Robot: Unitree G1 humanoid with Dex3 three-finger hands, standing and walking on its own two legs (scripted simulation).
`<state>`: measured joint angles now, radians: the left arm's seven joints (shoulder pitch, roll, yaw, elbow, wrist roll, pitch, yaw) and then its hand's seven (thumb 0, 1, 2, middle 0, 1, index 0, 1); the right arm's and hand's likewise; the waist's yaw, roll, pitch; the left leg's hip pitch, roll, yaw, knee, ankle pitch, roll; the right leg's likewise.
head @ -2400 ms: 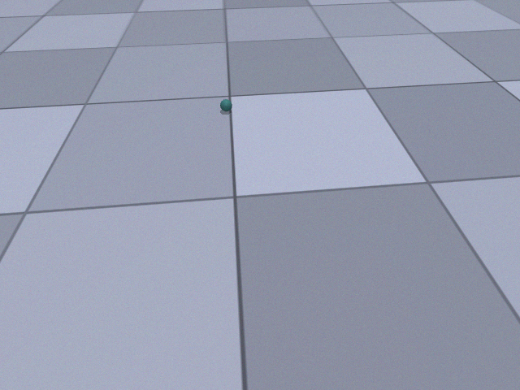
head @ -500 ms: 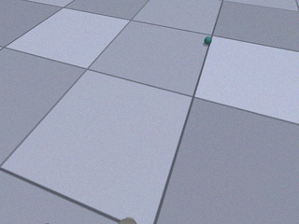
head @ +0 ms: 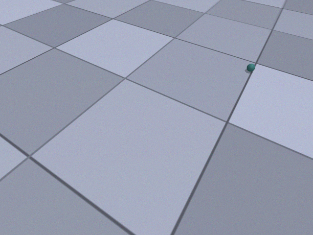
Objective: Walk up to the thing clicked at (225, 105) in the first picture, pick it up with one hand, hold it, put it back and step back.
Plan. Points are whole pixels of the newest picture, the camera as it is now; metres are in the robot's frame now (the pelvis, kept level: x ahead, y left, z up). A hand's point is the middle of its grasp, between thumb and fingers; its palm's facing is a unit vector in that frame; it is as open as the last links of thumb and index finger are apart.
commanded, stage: walk up
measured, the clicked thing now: (250, 67) +1.93 -0.99 -0.71
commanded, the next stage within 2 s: stand in 0.94 s
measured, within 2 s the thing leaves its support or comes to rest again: neither
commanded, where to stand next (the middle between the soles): +0.07 -0.02 m, yaw +0 degrees
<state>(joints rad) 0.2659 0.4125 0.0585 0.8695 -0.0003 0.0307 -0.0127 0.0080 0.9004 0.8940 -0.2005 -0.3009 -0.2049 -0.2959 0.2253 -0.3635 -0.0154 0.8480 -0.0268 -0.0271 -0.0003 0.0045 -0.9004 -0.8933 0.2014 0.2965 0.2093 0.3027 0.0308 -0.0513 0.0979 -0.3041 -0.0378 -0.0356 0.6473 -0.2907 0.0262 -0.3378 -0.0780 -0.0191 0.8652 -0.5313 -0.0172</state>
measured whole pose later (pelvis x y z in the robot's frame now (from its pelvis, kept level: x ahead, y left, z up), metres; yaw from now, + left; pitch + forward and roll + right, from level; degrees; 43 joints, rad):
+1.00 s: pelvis +0.02 -0.02 +0.02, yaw +3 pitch -3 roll +0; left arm 0.09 0.36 0.02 1.13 0.01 -0.01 0.00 0.01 0.90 0.89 -0.20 -0.30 -0.21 -0.30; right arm 0.06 -0.35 0.00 1.11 -0.01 -0.01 0.01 0.00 -0.90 -0.89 0.20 0.30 0.21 0.30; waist 0.02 0.00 0.06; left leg -0.16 -0.01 -0.10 0.38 -0.17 -0.02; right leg -0.09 -0.05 -0.09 0.35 -0.22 0.03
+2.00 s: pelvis +0.02 -0.04 +0.03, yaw +1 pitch -2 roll +0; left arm 0.11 0.36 0.00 1.13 0.00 -0.01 -0.01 0.01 0.90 0.89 -0.20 -0.30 -0.21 -0.30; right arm 0.11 -0.35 0.01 1.14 -0.01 -0.01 0.01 0.00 -0.90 -0.89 0.20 0.30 0.21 0.30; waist 0.00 0.00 0.06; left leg -0.13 0.02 -0.07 0.32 -0.15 -0.04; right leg -0.09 -0.02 -0.05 0.33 -0.20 0.01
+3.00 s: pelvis +0.03 -0.04 +0.03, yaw +0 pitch -2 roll +0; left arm 0.12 0.36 0.00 1.13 0.01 0.00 -0.01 0.01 0.90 0.89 -0.20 -0.30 -0.21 -0.30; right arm 0.12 -0.35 0.01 1.13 -0.01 -0.01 0.00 0.00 -0.90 -0.89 0.20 0.30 0.21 0.30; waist 0.00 0.00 0.06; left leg -0.12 0.02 -0.06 0.32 -0.16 -0.04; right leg -0.08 -0.02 -0.04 0.33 -0.21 0.01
